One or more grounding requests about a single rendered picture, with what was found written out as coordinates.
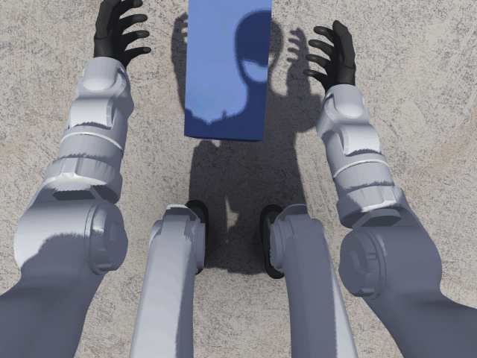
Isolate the robot right hand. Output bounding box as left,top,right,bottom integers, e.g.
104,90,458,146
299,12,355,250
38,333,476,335
303,20,356,95

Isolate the right robot foot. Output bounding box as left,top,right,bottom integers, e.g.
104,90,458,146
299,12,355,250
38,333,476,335
259,204,285,279

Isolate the robot right upper arm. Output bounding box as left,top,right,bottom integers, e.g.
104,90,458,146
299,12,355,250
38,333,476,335
338,226,477,358

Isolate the robot right forearm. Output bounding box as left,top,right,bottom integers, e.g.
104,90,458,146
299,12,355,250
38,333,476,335
316,84,442,277

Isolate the robot left forearm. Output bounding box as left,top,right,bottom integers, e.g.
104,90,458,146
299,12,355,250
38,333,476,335
13,57,134,266

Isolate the left robot shin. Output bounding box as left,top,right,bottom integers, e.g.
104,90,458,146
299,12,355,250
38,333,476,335
148,204,198,250

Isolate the robot left hand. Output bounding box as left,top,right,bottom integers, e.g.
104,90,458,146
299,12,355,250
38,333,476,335
93,0,151,71

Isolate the carton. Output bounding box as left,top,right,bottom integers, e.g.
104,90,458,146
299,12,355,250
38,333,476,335
184,0,272,142

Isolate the robot left upper arm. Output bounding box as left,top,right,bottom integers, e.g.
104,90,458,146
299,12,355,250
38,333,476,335
0,198,128,358

